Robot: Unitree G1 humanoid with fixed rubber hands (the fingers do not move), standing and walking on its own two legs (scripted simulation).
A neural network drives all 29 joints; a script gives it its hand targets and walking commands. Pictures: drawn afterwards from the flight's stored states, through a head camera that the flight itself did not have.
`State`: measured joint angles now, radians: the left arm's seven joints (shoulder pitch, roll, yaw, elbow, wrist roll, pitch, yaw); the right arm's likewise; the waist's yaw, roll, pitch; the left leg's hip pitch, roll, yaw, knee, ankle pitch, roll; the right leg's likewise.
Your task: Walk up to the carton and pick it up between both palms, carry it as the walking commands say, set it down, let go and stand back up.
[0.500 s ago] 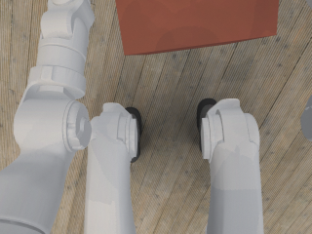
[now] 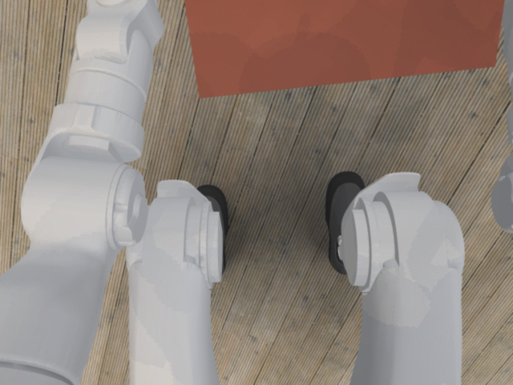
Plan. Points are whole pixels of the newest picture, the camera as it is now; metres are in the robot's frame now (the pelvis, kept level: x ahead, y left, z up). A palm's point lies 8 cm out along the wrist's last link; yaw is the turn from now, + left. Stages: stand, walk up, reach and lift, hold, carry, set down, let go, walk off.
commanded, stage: reach and lift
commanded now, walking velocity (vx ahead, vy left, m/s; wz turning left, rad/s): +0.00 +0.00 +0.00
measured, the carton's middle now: out of the picture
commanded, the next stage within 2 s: none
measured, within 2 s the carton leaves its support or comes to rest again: leaves its support in 1.24 s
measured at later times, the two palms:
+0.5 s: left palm out of the picture +0.56 +0.10 -0.17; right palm out of the picture +0.54 -0.24 -0.18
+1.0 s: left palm out of the picture +0.56 +0.10 -0.17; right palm out of the picture +0.54 -0.23 -0.17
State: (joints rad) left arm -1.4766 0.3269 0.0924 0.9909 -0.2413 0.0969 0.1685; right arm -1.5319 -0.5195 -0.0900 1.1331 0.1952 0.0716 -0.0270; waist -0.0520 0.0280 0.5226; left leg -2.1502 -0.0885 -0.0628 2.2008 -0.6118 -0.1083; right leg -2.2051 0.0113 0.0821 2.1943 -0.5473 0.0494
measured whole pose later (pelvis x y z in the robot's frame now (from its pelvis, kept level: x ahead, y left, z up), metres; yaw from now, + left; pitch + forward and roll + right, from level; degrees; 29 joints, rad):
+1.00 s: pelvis -0.01 +0.00 -0.01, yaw +1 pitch +30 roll +2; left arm -1.53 0.24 0.24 1.02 -0.14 0.17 0.16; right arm -1.56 -0.43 -0.14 1.11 0.10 0.18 -0.01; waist -0.07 0.04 0.52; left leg -2.17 -0.12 -0.07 2.22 -0.58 -0.12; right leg -2.21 0.00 0.07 2.22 -0.53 0.04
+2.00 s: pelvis -0.01 +0.00 +0.05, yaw -1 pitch +29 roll +3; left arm -1.45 0.16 0.45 0.64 0.01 0.37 0.12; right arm -1.52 -0.38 -0.20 0.80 0.00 0.40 0.00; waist -0.05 0.04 0.52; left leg -1.97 -0.11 -0.07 2.02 -0.57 -0.12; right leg -2.03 0.06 0.11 2.02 -0.50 0.06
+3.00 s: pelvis -0.04 +0.00 +0.15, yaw -3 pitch +24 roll +3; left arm -1.33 0.11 0.48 0.49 0.06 0.45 0.07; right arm -1.39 -0.28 -0.30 0.65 -0.06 0.47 0.03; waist -0.04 0.02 0.52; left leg -1.64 -0.11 -0.07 1.67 -0.46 -0.09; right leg -1.69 0.09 0.14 1.67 -0.39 0.08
